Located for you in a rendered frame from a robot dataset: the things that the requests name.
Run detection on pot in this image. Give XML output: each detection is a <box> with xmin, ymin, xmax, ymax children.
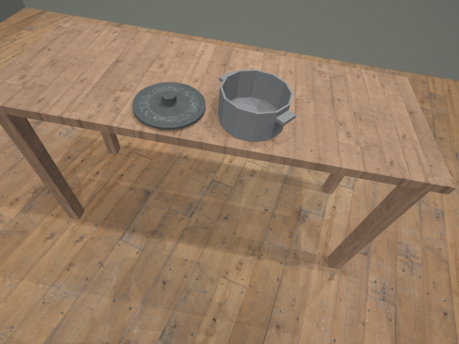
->
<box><xmin>218</xmin><ymin>70</ymin><xmax>296</xmax><ymax>142</ymax></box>

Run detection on knob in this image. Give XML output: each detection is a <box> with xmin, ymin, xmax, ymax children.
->
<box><xmin>161</xmin><ymin>90</ymin><xmax>176</xmax><ymax>105</ymax></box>

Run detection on lid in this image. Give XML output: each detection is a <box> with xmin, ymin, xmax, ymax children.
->
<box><xmin>132</xmin><ymin>82</ymin><xmax>206</xmax><ymax>130</ymax></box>

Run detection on table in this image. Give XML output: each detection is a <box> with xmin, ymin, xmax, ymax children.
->
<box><xmin>0</xmin><ymin>19</ymin><xmax>456</xmax><ymax>269</ymax></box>

